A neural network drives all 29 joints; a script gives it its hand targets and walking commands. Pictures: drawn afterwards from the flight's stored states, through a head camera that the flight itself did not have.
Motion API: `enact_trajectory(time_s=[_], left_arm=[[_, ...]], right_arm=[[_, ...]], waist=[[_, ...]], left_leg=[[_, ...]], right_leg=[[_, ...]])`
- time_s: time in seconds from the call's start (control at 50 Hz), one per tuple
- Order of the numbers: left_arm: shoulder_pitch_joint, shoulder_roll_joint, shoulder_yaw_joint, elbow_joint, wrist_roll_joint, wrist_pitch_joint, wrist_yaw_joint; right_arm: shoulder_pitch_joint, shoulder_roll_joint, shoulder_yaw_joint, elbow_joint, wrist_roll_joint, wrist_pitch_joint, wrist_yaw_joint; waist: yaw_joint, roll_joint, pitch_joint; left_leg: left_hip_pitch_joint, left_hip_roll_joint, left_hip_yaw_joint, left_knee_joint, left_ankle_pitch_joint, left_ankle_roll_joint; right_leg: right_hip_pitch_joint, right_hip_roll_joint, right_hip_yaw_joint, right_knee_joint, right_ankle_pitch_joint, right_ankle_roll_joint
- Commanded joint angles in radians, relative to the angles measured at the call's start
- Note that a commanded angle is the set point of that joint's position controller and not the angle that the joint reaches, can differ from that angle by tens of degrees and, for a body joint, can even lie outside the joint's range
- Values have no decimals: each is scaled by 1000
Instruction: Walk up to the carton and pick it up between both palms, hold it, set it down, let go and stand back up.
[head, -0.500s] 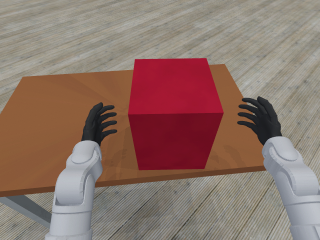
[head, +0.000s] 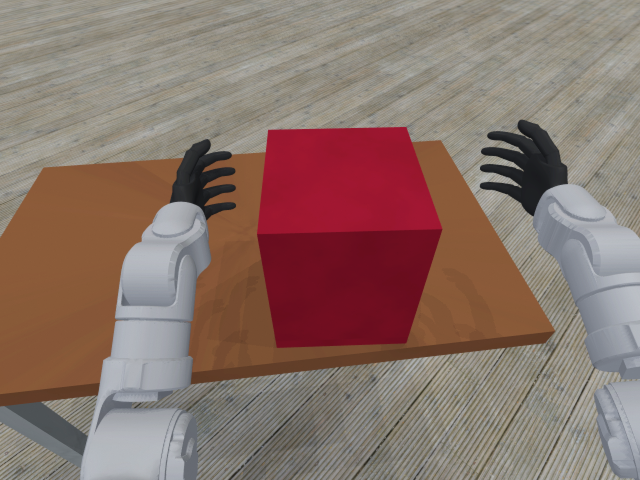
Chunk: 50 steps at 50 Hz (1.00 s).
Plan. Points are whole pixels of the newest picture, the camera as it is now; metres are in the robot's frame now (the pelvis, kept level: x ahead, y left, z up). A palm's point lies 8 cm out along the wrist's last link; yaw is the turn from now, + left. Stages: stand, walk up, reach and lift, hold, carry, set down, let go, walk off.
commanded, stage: reach and lift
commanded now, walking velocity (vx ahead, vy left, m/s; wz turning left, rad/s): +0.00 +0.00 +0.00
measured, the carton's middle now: (339, 240) +0.44 -0.01 +0.05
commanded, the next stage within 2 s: none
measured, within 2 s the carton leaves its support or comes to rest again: neither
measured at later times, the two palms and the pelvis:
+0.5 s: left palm (179, 132) +0.43 +0.18 +0.24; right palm (526, 120) +0.44 -0.22 +0.25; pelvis +0.00 +0.01 +0.00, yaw +1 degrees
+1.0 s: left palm (206, 196) +0.43 +0.17 +0.15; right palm (492, 180) +0.44 -0.20 +0.16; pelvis +0.00 +0.00 +0.00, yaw +1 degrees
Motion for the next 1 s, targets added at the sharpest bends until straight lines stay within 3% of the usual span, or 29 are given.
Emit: enact_trajectory(time_s=[0.0,0.46,0.64,0.74,0.88,0.98], left_arm=[[-445,112,13,-93,-6,-44,5],[-914,225,-21,307,-79,-88,36],[-856,201,-28,457,-46,-147,2],[-735,154,-30,424,-7,-210,-18],[-781,137,-41,242,-17,-310,13],[-761,114,-37,309,-11,-367,34]], right_arm=[[-480,-177,-61,-57,7,-37,10],[-916,-203,7,318,47,-29,42],[-878,-175,55,465,48,-56,40],[-765,-134,43,437,26,-107,36],[-763,-109,-55,233,-39,-193,28],[-749,-82,-80,239,-98,-230,12]], waist=[[9,-21,-415],[19,7,-551],[9,4,-492],[4,12,-455],[15,42,-593],[22,10,-666]], left_leg=[[236,-54,-47,22,71,48],[187,-47,-54,86,115,27],[206,-47,-58,88,174,18],[221,-54,-57,82,211,10],[279,-53,-61,118,240,-6],[254,-45,-59,123,197,15]], right_leg=[[34,31,-31,-9,350,77],[8,36,-70,1,373,74],[38,37,-68,-20,418,75],[55,40,-71,-27,425,76],[-23,46,-106,2,413,80],[-51,39,-96,11,402,80]])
